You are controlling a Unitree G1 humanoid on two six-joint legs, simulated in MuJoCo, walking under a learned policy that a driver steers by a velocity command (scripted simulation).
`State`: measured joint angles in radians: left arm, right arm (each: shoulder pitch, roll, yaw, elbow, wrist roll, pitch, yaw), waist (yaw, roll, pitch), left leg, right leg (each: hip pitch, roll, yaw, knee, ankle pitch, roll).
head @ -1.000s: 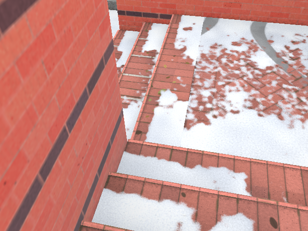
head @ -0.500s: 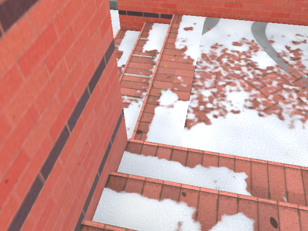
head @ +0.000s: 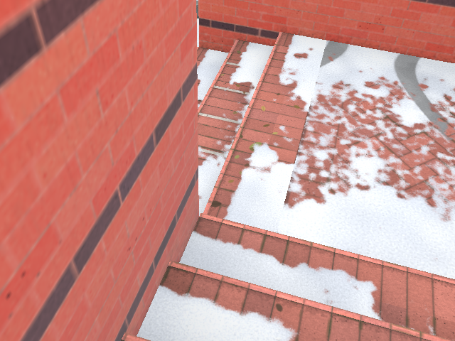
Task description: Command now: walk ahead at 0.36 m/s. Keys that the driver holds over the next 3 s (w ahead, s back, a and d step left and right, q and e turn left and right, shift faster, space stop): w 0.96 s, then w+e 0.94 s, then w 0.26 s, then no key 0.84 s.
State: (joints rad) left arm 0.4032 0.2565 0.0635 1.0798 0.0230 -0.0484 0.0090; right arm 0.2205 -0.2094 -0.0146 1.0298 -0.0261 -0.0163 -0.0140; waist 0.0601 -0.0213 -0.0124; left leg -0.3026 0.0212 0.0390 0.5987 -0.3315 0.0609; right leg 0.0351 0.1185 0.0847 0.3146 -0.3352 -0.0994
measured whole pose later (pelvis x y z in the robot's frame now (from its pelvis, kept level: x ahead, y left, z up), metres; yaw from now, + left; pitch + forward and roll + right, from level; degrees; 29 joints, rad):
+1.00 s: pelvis +0.53 +0.00 -0.21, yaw +0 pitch -1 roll -4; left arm 0.49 0.25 0.02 1.03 0.04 -0.09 0.00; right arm 0.06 -0.21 -0.05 0.95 -0.01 -0.05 -0.01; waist 0.11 0.02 0.02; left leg -0.43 0.09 -0.03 0.39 0.40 0.04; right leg -0.04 0.16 -0.02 0.73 -0.68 -0.10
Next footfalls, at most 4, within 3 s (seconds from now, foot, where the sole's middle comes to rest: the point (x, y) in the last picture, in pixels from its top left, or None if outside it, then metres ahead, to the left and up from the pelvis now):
0.02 left None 0.07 0.11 -0.77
0.54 right None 0.40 -0.08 -0.92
1.06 left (204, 323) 0.72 0.12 -1.07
1.48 right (276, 305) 0.82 -0.15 -1.07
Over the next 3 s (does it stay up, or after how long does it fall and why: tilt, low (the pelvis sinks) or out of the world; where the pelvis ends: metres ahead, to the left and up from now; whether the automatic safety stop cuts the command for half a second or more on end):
stays up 1.37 -0.36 -0.60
